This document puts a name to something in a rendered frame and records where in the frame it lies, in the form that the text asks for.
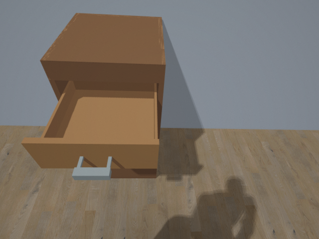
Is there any drawer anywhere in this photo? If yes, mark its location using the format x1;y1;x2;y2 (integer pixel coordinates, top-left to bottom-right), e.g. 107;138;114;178
21;81;159;169

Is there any handle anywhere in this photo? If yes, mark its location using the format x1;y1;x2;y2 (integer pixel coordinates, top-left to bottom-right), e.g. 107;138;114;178
72;156;112;180

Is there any cabinet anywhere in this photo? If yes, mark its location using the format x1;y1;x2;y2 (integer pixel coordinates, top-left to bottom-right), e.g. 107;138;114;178
40;13;166;178

